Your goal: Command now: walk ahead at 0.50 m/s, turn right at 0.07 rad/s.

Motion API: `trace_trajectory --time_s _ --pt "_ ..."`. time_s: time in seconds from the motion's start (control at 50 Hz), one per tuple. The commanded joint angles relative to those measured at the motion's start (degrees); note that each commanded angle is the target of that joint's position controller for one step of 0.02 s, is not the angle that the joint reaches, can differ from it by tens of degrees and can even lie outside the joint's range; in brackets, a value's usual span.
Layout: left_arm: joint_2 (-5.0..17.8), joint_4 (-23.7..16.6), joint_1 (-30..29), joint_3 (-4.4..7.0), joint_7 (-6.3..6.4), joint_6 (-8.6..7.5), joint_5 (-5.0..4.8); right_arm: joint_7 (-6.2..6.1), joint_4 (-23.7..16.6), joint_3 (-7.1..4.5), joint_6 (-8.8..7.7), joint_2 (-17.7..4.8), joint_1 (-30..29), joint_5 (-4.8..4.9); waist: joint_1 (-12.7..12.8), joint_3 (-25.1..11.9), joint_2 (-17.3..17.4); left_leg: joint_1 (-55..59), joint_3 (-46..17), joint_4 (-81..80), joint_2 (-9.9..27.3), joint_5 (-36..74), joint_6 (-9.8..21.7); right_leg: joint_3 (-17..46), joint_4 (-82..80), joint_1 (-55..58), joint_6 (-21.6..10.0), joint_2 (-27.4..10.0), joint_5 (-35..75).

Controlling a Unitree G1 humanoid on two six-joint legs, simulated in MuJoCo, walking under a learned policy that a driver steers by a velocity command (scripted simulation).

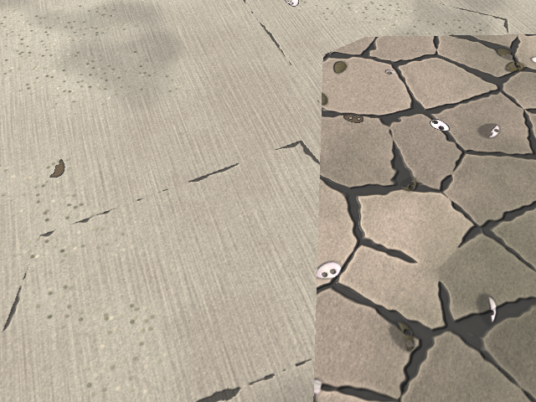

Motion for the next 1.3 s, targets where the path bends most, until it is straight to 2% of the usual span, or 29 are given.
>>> trace_trajectory --time_s 0.02,0.08,0.18,0.28,0.34,0.38,0.4,0.42,0.44,0.46,0.48,0.52,0.56,0.62,0.72,0.8,0.86,0.9,0.92,0.94,0.96,0.98,1.02,1.08,1.14,1.22,1.26,1.28,1.3 --pt "5.7 -5.3 -2.0 1.67 0.25 -0.80 0.58 0.07 -1.8 -0.86 -0.23 -5.5 2.4 -0.66 -0.6 -1.5 6.0 12.2 -21.4 -17.5 16.0 -2.5 10.3 1.9 -1.1 -15.2 0.3 -7.5 5.3" --pt "3.5 -5.8 -2.7 1.13 0.57 -0.06 0.82 -0.24 -0.7 -1.40 -0.61 -7.8 3.6 -0.24 0.3 -0.8 6.4 9.6 -15.5 -20.2 15.4 6.3 11.5 0.4 -7.6 -15.7 2.0 -8.6 9.6" --pt "1.9 -8.1 -12.2 0.31 0.03 -0.77 0.99 -1.25 1.1 -1.77 0.22 -9.2 7.6 0.67 -2.7 0.1 4.7 11.5 -7.3 -20.6 12.0 12.4 8.7 -2.0 -26.4 -14.5 3.2 -7.2 25.6" --pt "2.1 -11.0 -20.4 -0.04 -1.35 -1.37 0.18 -1.41 3.7 -1.85 1.44 -9.8 13.2 1.24 -5.6 2.2 5.1 19.0 -7.8 -18.1 14.7 11.0 8.1 -3.0 -35.4 -14.9 2.2 -4.9 26.6" --pt "3.7 -11.9 -20.2 0.36 -2.22 -1.88 0.18 -1.79 4.3 -2.28 2.43 -10.8 13.0 1.38 -3.7 1.6 6.3 24.1 -8.8 -13.9 17.1 17.3 6.8 -3.1 -38.2 -12.8 0.0 -3.9 20.2" --pt "6.6 -9.4 -10.8 1.92 -2.02 -2.05 0.53 -2.02 3.9 -2.28 2.95 -11.2 10.9 1.48 2.1 -4.1 6.6 23.4 -6.1 -2.9 14.7 33.3 4.8 -5.9 -40.8 1.6 -2.5 -0.9 19.4" --pt "9.9 -6.7 -1.0 3.29 -1.50 -1.99 0.99 -2.17 3.1 -1.50 2.95 -9.4 10.7 0.89 6.1 -11.3 5.0 16.2 -3.8 9.3 11.8 30.6 2.9 -3.0 -38.3 17.5 -5.0 -3.9 21.8" --pt "15.9 -5.6 6.8 4.65 -0.98 -1.66 2.16 -1.93 1.2 0.24 1.98 -4.1 15.5 -0.04 5.9 -20.8 -6.4 -5.3 -0.6 31.8 4.4 8.7 -0.9 18.9 -37.6 41.1 -12.7 -18.8 20.4" --pt "13.8 -4.8 8.5 4.09 -1.14 -1.25 1.11 -1.41 2.3 0.90 0.63 -3.1 17.3 0.76 6.0 -26.3 -14.5 -17.8 -6.9 43.7 -0.7 -24.7 -1.8 37.9 -46.4 47.2 -18.0 -25.3 12.0" --pt "9.6 -5.3 5.4 2.79 -0.96 -1.11 0.83 -1.08 1.6 -0.74 -0.05 -9.0 12.5 2.49 6.8 -17.6 -8.4 -23.9 -10.1 48.6 3.0 -23.2 -1.0 31.2 -47.8 41.2 -14.6 -23.0 6.8" --pt "7.8 -5.9 1.5 2.15 -0.71 -1.09 0.89 -1.03 0.3 -0.89 -0.21 -9.5 8.1 2.95 5.7 -10.9 -5.5 -24.6 -8.5 47.1 5.9 -17.8 -0.5 22.5 -49.1 32.7 -12.0 -20.8 8.2" --pt "4.4 -6.1 -4.9 1.07 -0.99 -1.65 1.62 -1.56 0.4 -1.41 1.03 -8.2 6.5 1.71 1.7 -3.6 -2.6 -19.4 -8.2 40.3 9.5 -10.3 -0.9 12.4 -54.2 18.5 -9.3 -16.5 13.0" --pt "4.7 -5.3 -6.7 1.35 -1.24 -2.54 1.97 -1.62 1.1 -1.11 2.68 -5.4 9.6 1.76 -0.9 -2.6 -4.7 -14.7 -8.5 38.3 10.5 -7.5 -1.8 7.4 -57.5 12.4 -9.7 -16.0 17.8" --pt "6.0 -3.8 -6.4 1.86 -0.70 -3.24 2.44 -2.01 -0.1 -1.29 3.92 -4.4 7.6 1.65 -1.6 -0.4 -3.3 -18.0 -9.9 34.5 10.4 -0.9 -2.8 0.6 -60.0 11.0 -9.6 -15.9 23.2" --pt "7.1 -2.2 -4.9 2.11 0.48 -2.86 1.99 -0.56 -2.8 -0.90 3.11 -3.2 -0.7 1.03 1.2 1.8 -1.0 -17.5 -5.9 17.3 9.0 13.9 -2.6 -9.6 -60.7 13.9 -6.6 -13.2 26.8" --pt "8.1 0.6 -0.7 2.21 1.05 -1.07 1.07 0.65 -6.3 -0.07 2.72 -1.5 -6.7 0.05 3.1 3.2 -0.5 -14.7 -2.1 7.5 6.2 12.9 -1.4 -11.9 -55.0 19.0 -6.1 -14.5 42.5" --pt "10.2 1.3 -1.8 2.76 1.44 0.29 -0.05 1.34 -6.8 -1.09 2.51 -4.3 -3.4 -0.21 0.1 -0.5 -3.6 -9.1 -0.5 4.2 2.9 6.0 0.9 -11.0 -46.3 24.6 -4.3 -15.7 55.8" --pt "9.8 1.3 -2.3 2.55 1.66 0.85 0.01 0.79 -3.9 -3.24 2.17 -9.0 7.2 -0.44 -5.7 -7.0 -1.2 7.2 -0.2 -3.1 0.6 19.0 3.5 -13.3 -30.1 22.1 -0.3 -11.3 54.4" --pt "6.6 -0.1 0.5 1.29 1.41 0.16 2.27 -0.41 -3.2 -4.31 2.60 -14.4 12.7 -1.70 -5.8 -15.3 7.7 26.8 -12.4 4.2 12.1 49.5 8.1 -13.6 -13.0 7.6 2.8 -7.6 30.6" --pt "0.8 1.5 8.7 -1.14 0.02 -0.43 2.08 -0.90 -3.5 -3.05 3.00 -13.4 10.5 -1.67 -1.3 -26.3 16.7 42.2 -32.6 3.8 27.7 62.8 22.1 -7.4 7.1 -7.3 6.4 0.6 -17.4" --pt "6.3 3.2 6.3 0.42 -0.65 -0.70 0.07 -0.47 -3.9 -1.97 3.54 -9.2 11.7 -1.02 -4.7 -30.6 8.0 38.0 -31.1 1.1 25.1 54.7 20.9 3.1 9.2 -6.4 5.8 -1.5 -18.2" --pt "7.2 0.9 -0.4 0.69 -0.59 -0.30 -1.47 -0.39 -4.2 -1.70 3.69 -8.3 7.3 -0.50 -4.4 -22.0 7.4 32.3 -23.9 -0.5 22.1 45.6 17.7 1.7 8.2 -11.0 5.2 -3.8 -16.7" --pt "6.5 0.7 -5.3 0.89 1.29 1.64 0.40 -0.59 -4.5 -0.59 3.53 -4.8 -0.1 -0.22 -1.9 -9.6 2.8 14.0 -17.5 -6.2 17.6 30.0 12.7 0.0 -1.8 -9.6 5.2 -7.0 -10.6" --pt "4.0 2.3 -0.5 0.62 2.53 3.89 1.19 -0.85 -4.2 -1.36 3.76 -6.5 -4.4 -1.94 2.4 -8.0 7.1 1.0 -13.2 -11.1 15.2 22.3 12.2 -1.9 -12.8 2.0 5.9 -6.1 -4.6" --pt "3.4 3.1 -1.1 0.38 2.68 4.40 1.21 -1.56 -3.2 -1.14 3.94 -5.8 -4.7 -1.58 2.0 -10.3 8.0 0.7 -11.3 -12.3 14.2 14.3 10.9 -2.2 -21.7 6.8 5.5 -5.7 3.7" --pt "3.2 3.8 -3.4 0.47 2.08 4.63 2.29 -1.94 -1.6 -0.33 4.91 -4.1 -5.9 -0.68 2.6 -6.3 7.4 -3.8 -10.5 -12.9 10.8 -14.5 5.9 -4.1 -34.7 13.7 3.8 -3.8 12.8" --pt "5.9 2.8 -4.7 0.63 2.13 4.25 3.15 -1.86 0.1 0.34 5.01 -2.4 -2.8 -1.10 1.2 -1.8 3.0 -4.7 -9.0 -9.1 7.0 -20.5 0.8 1.6 -43.2 13.0 1.3 -8.8 13.9" --pt "9.3 3.1 -7.3 1.39 2.39 4.16 2.15 -1.93 0.5 0.06 5.02 -2.2 0.6 -0.94 -2.9 -0.1 -4.5 -1.5 -5.2 -7.7 3.1 -16.4 -1.0 2.3 -43.8 6.6 -0.3 -9.6 4.9" --pt "6.3 3.5 -8.1 0.94 2.10 3.75 2.00 -2.28 0.9 0.13 5.19 -2.5 -1.1 -1.26 -1.7 0.6 -6.1 5.3 -3.5 -4.8 2.4 -10.5 -2.1 2.4 -46.9 0.1 0.1 -8.2 -4.0"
